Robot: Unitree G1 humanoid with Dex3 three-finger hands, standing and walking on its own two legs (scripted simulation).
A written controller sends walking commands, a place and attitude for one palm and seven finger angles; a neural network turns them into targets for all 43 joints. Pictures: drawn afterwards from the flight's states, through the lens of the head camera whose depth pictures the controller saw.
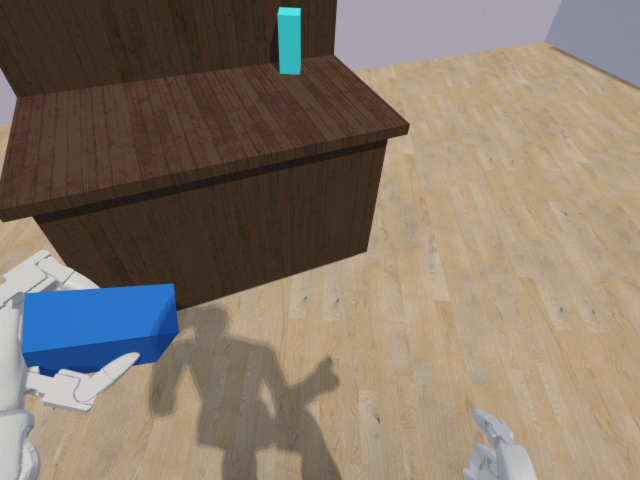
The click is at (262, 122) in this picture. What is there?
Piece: table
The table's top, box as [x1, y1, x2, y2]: [0, 55, 409, 222]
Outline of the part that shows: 409,124 334,55 301,59 301,68 299,75 280,74 278,62 18,97 16,100 0,179 0,218 3,222 407,134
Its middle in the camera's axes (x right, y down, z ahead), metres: -0.32 -0.36 +1.13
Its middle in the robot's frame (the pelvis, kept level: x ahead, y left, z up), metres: +1.06 +0.38 -0.11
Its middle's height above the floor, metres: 0.66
